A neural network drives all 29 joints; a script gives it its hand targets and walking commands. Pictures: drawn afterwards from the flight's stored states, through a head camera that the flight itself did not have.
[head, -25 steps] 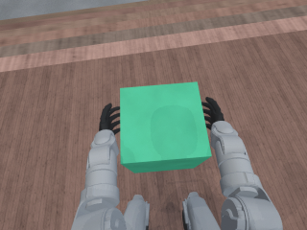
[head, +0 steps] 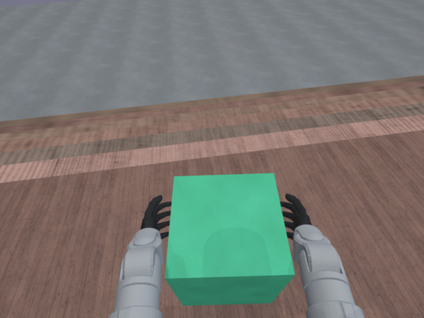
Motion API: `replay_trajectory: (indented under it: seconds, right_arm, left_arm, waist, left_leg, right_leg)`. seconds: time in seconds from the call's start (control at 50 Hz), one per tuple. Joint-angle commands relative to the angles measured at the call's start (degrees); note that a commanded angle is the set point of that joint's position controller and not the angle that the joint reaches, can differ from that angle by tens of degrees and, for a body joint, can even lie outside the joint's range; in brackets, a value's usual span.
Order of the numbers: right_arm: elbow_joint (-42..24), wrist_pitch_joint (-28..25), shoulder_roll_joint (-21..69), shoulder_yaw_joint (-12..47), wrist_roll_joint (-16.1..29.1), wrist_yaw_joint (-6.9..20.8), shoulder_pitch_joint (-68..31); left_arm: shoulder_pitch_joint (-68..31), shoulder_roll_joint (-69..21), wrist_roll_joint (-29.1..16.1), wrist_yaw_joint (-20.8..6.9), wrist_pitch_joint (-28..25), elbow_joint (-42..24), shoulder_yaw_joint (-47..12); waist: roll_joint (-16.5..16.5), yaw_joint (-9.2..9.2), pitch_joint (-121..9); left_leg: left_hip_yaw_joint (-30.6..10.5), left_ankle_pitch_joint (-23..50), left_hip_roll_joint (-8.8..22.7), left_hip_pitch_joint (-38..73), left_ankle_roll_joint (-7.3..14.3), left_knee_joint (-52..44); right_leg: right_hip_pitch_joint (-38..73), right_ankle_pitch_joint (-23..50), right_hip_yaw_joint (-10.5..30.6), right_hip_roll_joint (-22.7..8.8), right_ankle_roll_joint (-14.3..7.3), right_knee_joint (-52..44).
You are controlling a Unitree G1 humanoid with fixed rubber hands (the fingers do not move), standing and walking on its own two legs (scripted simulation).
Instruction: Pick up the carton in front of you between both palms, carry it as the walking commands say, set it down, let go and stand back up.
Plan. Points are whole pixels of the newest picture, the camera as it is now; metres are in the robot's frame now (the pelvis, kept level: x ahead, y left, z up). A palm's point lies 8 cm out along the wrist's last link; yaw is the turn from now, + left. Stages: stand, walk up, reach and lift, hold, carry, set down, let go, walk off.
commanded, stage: reach and lift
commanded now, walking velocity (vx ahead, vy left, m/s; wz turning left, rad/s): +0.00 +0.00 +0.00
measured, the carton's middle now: (225, 243) +0.31 +0.00 -0.06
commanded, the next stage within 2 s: hold in 1.02 s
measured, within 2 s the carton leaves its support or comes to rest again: neither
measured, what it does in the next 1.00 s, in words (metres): stands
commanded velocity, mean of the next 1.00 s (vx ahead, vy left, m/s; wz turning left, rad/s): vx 0.00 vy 0.00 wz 0.00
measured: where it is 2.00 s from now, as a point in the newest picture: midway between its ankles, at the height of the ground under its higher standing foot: outside the picture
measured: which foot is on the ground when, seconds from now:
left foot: down 0.00-1.00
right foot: down 0.00-1.00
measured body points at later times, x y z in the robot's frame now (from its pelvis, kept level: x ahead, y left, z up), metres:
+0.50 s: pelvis -0.01 +0.00 +0.01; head -0.03 -0.01 +0.46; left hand +0.30 +0.15 +0.03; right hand +0.30 -0.16 +0.02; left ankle +0.01 +0.13 -0.73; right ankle +0.02 -0.13 -0.73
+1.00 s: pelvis +0.01 +0.00 +0.01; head -0.02 +0.00 +0.46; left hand +0.31 +0.15 +0.04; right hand +0.30 -0.15 +0.03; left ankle +0.01 +0.13 -0.73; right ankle +0.02 -0.13 -0.73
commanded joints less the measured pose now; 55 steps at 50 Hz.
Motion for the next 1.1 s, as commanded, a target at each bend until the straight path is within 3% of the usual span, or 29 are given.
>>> replay_trajectory:
  seconds: [0.0,0.12,0.18,0.36,0.72,1.0,1.08]
  right_arm:
    - [-3.86,-0.05,55.24,34.98,12.72,15.10,-30.19]
    - [-0.46,1.83,54.59,29.23,10.22,16.04,-32.85]
    - [-1.05,1.48,55.72,29.57,10.60,16.64,-36.97]
    - [-2.11,1.70,56.76,30.85,10.79,16.30,-39.36]
    - [-8.80,4.30,55.59,33.49,12.80,14.84,-29.99]
    - [-12.71,6.11,53.75,34.83,13.71,14.87,-28.59]
    - [-17.83,7.51,53.79,38.39,15.84,14.77,-27.84]
  left_arm:
    - [-24.58,-59.07,-10.96,-15.06,1.86,1.32,-33.93]
    - [-27.77,-57.10,-8.24,-15.98,3.51,4.00,-28.17]
    - [-31.98,-58.25,-8.58,-16.53,3.16,3.33,-28.31]
    - [-35.04,-58.02,-9.03,-17.01,3.20,2.09,-29.77]
    - [-26.18,-54.97,-10.52,-16.25,5.51,-5.07,-32.19]
    - [-24.43,-54.91,-11.96,-15.53,7.49,-8.98,-34.10]
    - [-23.31,-55.34,-14.09,-15.09,8.98,-13.82,-37.54]
  waist:
    - [0.11,-0.30,-14.86]
    - [0.08,0.26,-5.55]
    - [0.32,0.40,-7.32]
    - [-0.48,-0.12,-11.16]
    - [-0.58,0.14,-11.67]
    - [-0.05,-0.07,-9.97]
    - [0.07,0.04,-12.86]
  left_leg:
    - [0.00,15.50,-4.16,11.01,-0.04,-7.25]
    - [0.72,3.69,-3.46,9.29,0.72,-10.29]
    - [0.73,2.58,-3.37,9.88,0.88,-9.95]
    - [1.16,4.37,-3.91,12.39,0.68,-9.51]
    - [0.85,16.29,-4.63,17.35,0.26,-11.63]
    - [0.26,17.71,-4.49,19.10,-0.10,-12.63]
    - [-0.18,21.92,-4.45,21.50,-0.25,-12.94]
  right_leg:
    - [13.19,13.42,-0.58,5.08,-0.98,-6.45]
    - [12.40,2.90,-1.19,4.62,-1.58,-8.89]
    - [13.00,1.77,-1.28,4.42,-1.73,-8.44]
    - [15.37,3.70,-1.20,4.39,-1.32,-8.80]
    - [21.37,16.89,-0.47,4.78,-0.38,-11.02]
    - [21.60,16.28,-0.56,5.21,-0.64,-11.86]
    - [23.48,19.92,-0.38,5.31,-0.51,-12.18]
